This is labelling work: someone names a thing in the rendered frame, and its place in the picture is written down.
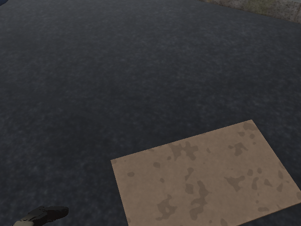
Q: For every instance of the left robot hand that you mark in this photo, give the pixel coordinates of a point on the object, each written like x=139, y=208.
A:
x=42, y=215

